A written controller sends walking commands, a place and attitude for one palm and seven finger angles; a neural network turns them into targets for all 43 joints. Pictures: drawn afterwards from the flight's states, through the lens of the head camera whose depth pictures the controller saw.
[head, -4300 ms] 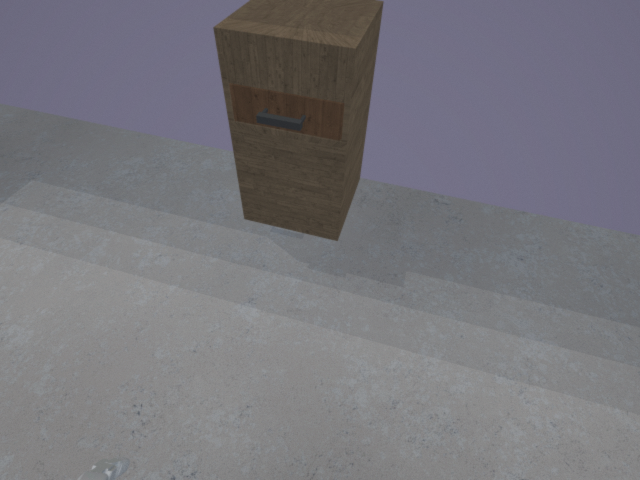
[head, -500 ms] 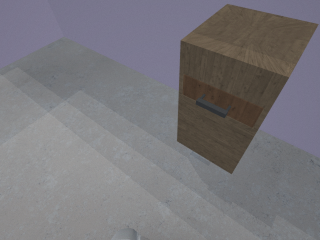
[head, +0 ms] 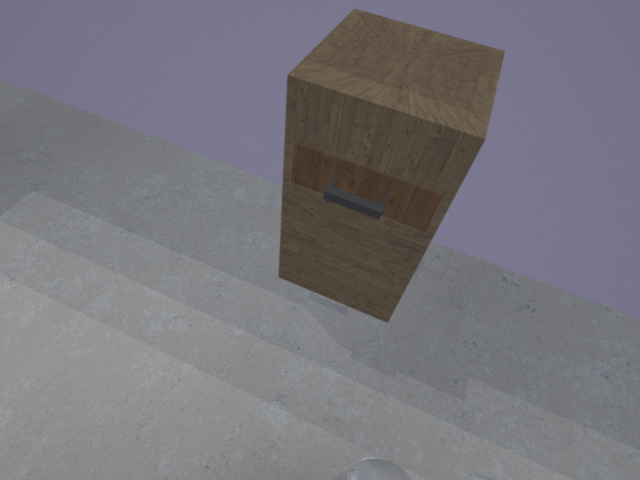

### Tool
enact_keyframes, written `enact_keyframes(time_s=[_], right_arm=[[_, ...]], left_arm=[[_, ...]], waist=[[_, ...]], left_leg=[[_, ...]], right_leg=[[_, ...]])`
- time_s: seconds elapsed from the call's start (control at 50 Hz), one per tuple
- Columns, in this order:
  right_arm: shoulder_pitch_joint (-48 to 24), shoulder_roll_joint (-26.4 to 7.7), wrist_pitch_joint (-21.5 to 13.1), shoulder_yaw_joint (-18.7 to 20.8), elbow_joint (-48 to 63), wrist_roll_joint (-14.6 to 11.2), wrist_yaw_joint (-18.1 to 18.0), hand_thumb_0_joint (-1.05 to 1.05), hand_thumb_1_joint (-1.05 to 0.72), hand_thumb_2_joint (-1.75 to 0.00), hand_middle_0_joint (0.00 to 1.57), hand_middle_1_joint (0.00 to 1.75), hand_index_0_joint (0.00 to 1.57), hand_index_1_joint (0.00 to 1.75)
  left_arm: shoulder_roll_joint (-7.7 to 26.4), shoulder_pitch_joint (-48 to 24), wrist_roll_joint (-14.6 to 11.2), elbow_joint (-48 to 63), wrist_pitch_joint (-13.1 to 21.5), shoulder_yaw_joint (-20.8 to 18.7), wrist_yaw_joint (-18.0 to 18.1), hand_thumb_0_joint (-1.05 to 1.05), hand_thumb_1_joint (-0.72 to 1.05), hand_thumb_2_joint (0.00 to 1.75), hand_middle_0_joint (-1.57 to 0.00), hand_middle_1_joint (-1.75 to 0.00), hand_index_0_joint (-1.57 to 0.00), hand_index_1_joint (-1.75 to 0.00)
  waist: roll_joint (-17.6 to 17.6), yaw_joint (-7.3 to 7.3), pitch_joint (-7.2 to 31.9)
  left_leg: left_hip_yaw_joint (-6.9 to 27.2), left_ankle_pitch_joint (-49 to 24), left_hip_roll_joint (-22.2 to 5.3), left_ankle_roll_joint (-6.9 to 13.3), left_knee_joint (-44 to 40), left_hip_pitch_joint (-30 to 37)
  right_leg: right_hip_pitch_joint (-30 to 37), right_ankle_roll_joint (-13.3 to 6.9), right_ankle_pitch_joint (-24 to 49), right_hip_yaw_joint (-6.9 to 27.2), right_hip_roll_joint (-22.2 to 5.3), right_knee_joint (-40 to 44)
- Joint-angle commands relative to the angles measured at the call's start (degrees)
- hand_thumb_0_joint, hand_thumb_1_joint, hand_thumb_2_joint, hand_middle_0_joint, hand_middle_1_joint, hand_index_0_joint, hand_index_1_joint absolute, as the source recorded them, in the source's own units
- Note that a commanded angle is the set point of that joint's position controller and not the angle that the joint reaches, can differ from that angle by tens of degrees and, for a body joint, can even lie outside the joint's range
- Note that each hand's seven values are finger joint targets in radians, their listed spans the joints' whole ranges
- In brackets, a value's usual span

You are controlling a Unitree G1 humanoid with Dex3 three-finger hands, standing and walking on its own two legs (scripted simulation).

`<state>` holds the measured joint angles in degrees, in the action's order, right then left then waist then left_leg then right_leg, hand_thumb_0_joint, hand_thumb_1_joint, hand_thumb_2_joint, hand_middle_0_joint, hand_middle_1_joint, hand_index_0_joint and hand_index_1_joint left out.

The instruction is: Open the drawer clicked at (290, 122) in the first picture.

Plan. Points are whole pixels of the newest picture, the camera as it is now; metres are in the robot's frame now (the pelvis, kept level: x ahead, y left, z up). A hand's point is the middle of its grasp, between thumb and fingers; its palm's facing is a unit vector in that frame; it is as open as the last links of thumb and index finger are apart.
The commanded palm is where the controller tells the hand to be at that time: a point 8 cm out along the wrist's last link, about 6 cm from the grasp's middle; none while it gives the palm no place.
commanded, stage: turn to face it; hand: left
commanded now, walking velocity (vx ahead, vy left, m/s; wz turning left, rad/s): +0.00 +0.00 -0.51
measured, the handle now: (356, 196) +0.78 -0.04 -0.21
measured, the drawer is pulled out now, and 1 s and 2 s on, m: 0.00 0.00 0.00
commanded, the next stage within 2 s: take the last steps up to it in 0.32 s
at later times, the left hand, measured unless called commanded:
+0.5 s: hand out of the picture +0.14 +0.11 -0.15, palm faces -0.23 -0.94 -0.26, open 7.4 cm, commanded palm none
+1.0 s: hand out of the picture +0.09 +0.18 -0.18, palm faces -0.22 -0.96 -0.16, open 7.4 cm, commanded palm none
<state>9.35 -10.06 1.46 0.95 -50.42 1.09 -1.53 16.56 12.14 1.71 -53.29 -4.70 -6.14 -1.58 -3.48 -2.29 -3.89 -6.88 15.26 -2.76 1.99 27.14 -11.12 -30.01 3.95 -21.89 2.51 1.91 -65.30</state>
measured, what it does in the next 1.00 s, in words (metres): steps on the spot, turning right: right foot, then left foot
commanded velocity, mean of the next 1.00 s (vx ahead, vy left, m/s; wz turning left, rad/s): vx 0.17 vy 0.02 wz -0.16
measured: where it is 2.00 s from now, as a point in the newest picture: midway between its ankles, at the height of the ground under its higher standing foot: outside the picture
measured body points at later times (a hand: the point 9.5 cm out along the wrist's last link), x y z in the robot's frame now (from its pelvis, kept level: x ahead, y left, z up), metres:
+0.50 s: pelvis -0.02 -0.05 -0.01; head +0.00 -0.08 +0.44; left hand +0.15 +0.16 -0.13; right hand -0.08 -0.29 -0.17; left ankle -0.01 +0.10 -0.67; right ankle -0.05 -0.14 -0.74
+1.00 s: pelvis +0.08 +0.00 +0.00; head +0.08 +0.02 +0.45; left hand +0.11 +0.23 -0.17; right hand +0.03 -0.23 -0.14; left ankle +0.09 +0.07 -0.74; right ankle +0.02 -0.13 -0.66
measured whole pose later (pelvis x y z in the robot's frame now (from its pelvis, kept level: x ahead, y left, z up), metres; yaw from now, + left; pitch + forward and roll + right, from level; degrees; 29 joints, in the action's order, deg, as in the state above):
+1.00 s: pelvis +0.08 +0.00 +0.00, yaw -16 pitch -1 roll -1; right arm 18.7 -8.3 -2.9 1.0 -58.9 1.3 -0.7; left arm 11.3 20.2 2.0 -64.1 -0.7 -3.4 -1.0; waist -1.8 -0.5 -0.7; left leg -9.2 14.3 -0.9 3.4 24.4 -9.1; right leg -25.2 -1.2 -18.4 -2.7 -3.0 -61.8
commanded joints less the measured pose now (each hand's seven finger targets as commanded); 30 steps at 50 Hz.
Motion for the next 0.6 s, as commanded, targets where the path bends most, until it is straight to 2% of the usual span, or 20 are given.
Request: enact_keyframes(time_s=[0.0,0.04,0.08,0.12,0.16,0.2,0.24,0.26,0.28,0.3,0.32,0.34,0.36,0.38,0.4,0.42,0.44,0.48,0.58], right_arm=[[3.0,-10.5,-2.1,3.4,3.3,-0.1,-0.9,0.0,-0.9,-0.9,0.2,0.3,0.2,0.3],[5.3,-11.1,-2.2,3.6,2.2,-0.1,-0.8,0.0,-0.9,-0.9,0.2,0.3,0.2,0.3],[6.6,-11.2,-2.1,3.9,1.3,-0.1,-0.8,0.0,-0.9,-0.9,0.2,0.3,0.2,0.3],[7.3,-11.8,-2.0,4.2,0.8,0.1,-0.6,0.0,-0.9,-0.9,0.2,0.3,0.2,0.3],[7.4,-12.4,-1.8,4.5,0.1,0.3,-0.3,0.0,-0.9,-0.9,0.2,0.3,0.2,0.3],[8.5,-12.9,-1.6,4.8,-1.0,0.4,-0.1,0.0,-0.9,-0.9,0.2,0.3,0.2,0.3],[8.7,-13.5,-1.6,5.0,-1.8,0.4,0.1,0.0,-0.9,-0.9,0.2,0.3,0.2,0.3],[8.3,-13.5,-1.5,5.1,-2.0,0.3,0.2,0.0,-0.9,-0.9,0.2,0.3,0.2,0.3],[8.2,-13.2,-1.4,5.0,-2.2,0.0,0.4,0.0,-0.9,-0.9,0.2,0.3,0.2,0.3],[9.1,-11.4,-1.4,4.6,-2.2,-0.5,0.6,0.0,-0.9,-0.9,0.2,0.3,0.2,0.3],[7.6,-6.0,-1.1,3.1,-0.2,-0.7,0.8,0.0,-0.9,-0.9,0.2,0.3,0.2,0.3],[3.7,-6.8,-0.2,2.8,1.1,-0.5,0.1,0.0,-0.9,-0.9,0.2,0.3,0.2,0.3],[4.0,-6.6,0.3,2.8,0.5,-0.5,0.0,0.0,-0.9,-0.9,0.2,0.3,0.2,0.3],[4.1,-6.5,0.6,2.8,-0.3,-0.4,0.0,0.0,-0.9,-0.9,0.2,0.3,0.2,0.3],[4.8,-7.4,0.7,3.0,-2.0,-0.2,0.1,0.0,-0.9,-0.9,0.2,0.3,0.2,0.3],[6.6,-7.4,0.8,3.2,-3.4,0.1,0.3,0.0,-0.9,-0.9,0.2,0.3,0.2,0.3],[7.8,-7.1,0.7,3.2,-4.1,0.3,0.6,0.0,-0.9,-0.9,0.2,0.3,0.2,0.3],[8.7,-6.8,0.4,3.2,-5.1,0.6,1.0,0.0,-0.9,-0.9,0.2,0.3,0.2,0.3],[5.0,-6.1,-1.0,3.3,-4.7,0.8,1.9,0.0,-0.9,-0.9,0.2,0.3,0.2,0.3]], left_arm=[[2.4,-1.9,-0.4,4.7,1.0,-0.4,-0.4,0.0,0.9,0.9,-0.2,-0.3,-0.2,-0.3],[1.9,-3.1,-0.5,5.0,0.8,0.0,-0.3,0.0,0.9,0.9,-0.2,-0.3,-0.2,-0.3],[1.5,-4.2,-0.6,5.2,0.8,0.2,-0.2,0.0,0.9,0.9,-0.2,-0.3,-0.2,-0.3],[1.0,-5.8,-0.7,5.7,0.7,0.6,-0.2,0.0,0.9,0.9,-0.2,-0.3,-0.2,-0.3],[0.2,-6.2,-0.7,5.7,0.9,1.0,-0.1,0.0,0.9,0.9,-0.2,-0.3,-0.2,-0.3],[-0.2,-6.7,-0.6,5.7,1.4,1.5,0.0,0.0,0.9,0.9,-0.2,-0.3,-0.2,-0.3],[-0.6,-5.9,-0.7,5.4,2.0,1.7,0.3,0.0,0.9,0.9,-0.2,-0.3,-0.2,-0.3],[-0.4,-4.2,-0.7,4.9,2.4,1.6,0.5,0.0,0.9,0.9,-0.2,-0.3,-0.2,-0.3],[0.7,-2.0,-0.6,4.1,2.8,1.5,0.6,0.0,0.9,0.9,-0.2,-0.3,-0.2,-0.3],[3.8,1.3,-0.3,3.1,3.7,0.9,1.0,0.0,0.9,0.9,-0.2,-0.3,-0.2,-0.3],[10.1,4.5,0.2,2.0,4.4,-0.3,2.0,0.0,0.9,0.9,-0.2,-0.3,-0.2,-0.3],[11.1,6.8,-0.9,1.2,4.1,-0.1,2.6,0.0,0.9,0.9,-0.2,-0.3,-0.2,-0.3],[9.2,4.9,-1.0,1.5,3.9,0.4,2.8,0.0,0.9,0.9,-0.2,-0.3,-0.2,-0.3],[7.4,2.4,-0.9,1.6,4.0,0.0,3.3,0.0,0.9,0.9,-0.2,-0.3,-0.2,-0.3],[5.9,-0.1,-0.9,2.0,4.0,0.7,3.2,0.0,0.9,0.9,-0.2,-0.3,-0.2,-0.3],[4.4,-1.3,-1.1,2.4,4.4,1.3,3.0,0.0,0.9,0.9,-0.2,-0.3,-0.2,-0.3],[3.5,-1.9,-1.1,2.5,4.7,1.6,2.9,0.0,0.9,0.9,-0.2,-0.3,-0.2,-0.3],[3.4,-1.9,-0.9,1.9,5.3,1.5,2.6,0.0,0.9,0.9,-0.2,-0.3,-0.2,-0.3],[2.7,4.4,-0.6,-1.4,6.7,1.7,2.2,0.0,0.9,0.9,-0.2,-0.3,-0.2,-0.3]], waist=[[11.7,2.82,2.9],[11.8,3.47,3.5],[13.5,4.01,3.6],[13.5,4.61,3.5],[14.9,4.86,4.2],[16.1,5.45,5.1],[15.8,4.91,5.9],[15.2,3.96,7.1],[12.8,2.68,7.8],[6.6,1.22,10.3],[-11.8,-0.5,10.6],[-10.6,-2.06,10.9],[-5.8,-0.7,9.1],[-10.0,0.23,8.6],[-7.9,1.39,6.4],[-6.5,2.48,5.5],[-5.3,3.06,4.7],[-3.5,3.24,3.4],[-4.1,0.64,0.0]], left_leg=[[7.5,-18.7,-14.0,4.7,-9.8,6.4],[7.1,-21.1,-15.2,5.5,-9.3,8.8],[6.5,-23.0,-16.1,6.1,-9.0,10.0],[5.7,-22.3,-17.4,6.7,-8.8,8.7],[3.8,-23.0,-17.6,6.5,-7.8,8.1],[3.5,-26.0,-18.0,6.2,-5.9,8.2],[2.7,-28.1,-18.2,5.4,-3.5,8.0],[1.5,-27.7,-17.7,4.1,-1.1,7.3],[-0.1,-24.5,-16.4,1.8,2.7,3.8],[-2.8,-16.2,-13.9,-1.8,10.3,-2.6],[-5.8,15.2,-6.4,-5.3,22.5,-19.3],[1.6,22.4,-4.4,-5.5,30.1,-20.7],[4.8,18.7,-4.9,-5.3,34.4,-21.2],[5.6,16.0,-5.0,-5.4,35.8,-22.0],[5.9,12.7,-4.7,-5.9,38.1,-22.0],[6.0,9.1,-4.9,-6.4,38.7,-21.6],[5.5,6.8,-4.7,-6.7,38.1,-20.7],[4.7,4.0,-4.2,-6.9,35.9,-19.9],[3.8,3.8,-4.0,-6.2,27.1,-21.5]], right_leg=[[-4.8,1.3,1.0,-1.4,-3.2,-3.1],[-4.6,1.5,0.1,-2.2,-4.0,0.3],[-3.9,1.4,-0.9,-3.2,-4.7,4.0],[-1.2,1.1,-2.5,-4.1,-5.5,8.9],[2.4,0.5,-3.3,-6.0,-5.3,14.5],[5.3,-0.4,-4.2,-7.2,-4.4,19.2],[8.6,-1.5,-3.0,-7.9,-3.4,25.0],[12.1,-2.0,1.2,-8.0,-3.3,30.7],[18.5,-2.5,8.9,-8.3,-3.3,38.6],[28.3,-4.1,17.6,-2.8,-8.1,45.1],[37.2,-9.1,36.5,14.6,-22.8,46.7],[32.4,-14.6,48.0,15.7,-26.4,44.2],[29.8,-16.0,43.1,10.9,-24.1,44.2],[28.5,-14.4,40.9,10.5,-21.0,44.8],[27.1,-13.5,39.2,8.5,-18.9,44.9],[25.6,-12.4,35.2,5.9,-17.2,46.1],[23.9,-11.8,30.0,4.9,-16.2,47.5],[22.5,-11.8,18.8,4.7,-15.4,50.4],[24.4,-13.9,3.0,9.8,-16.5,54.8]])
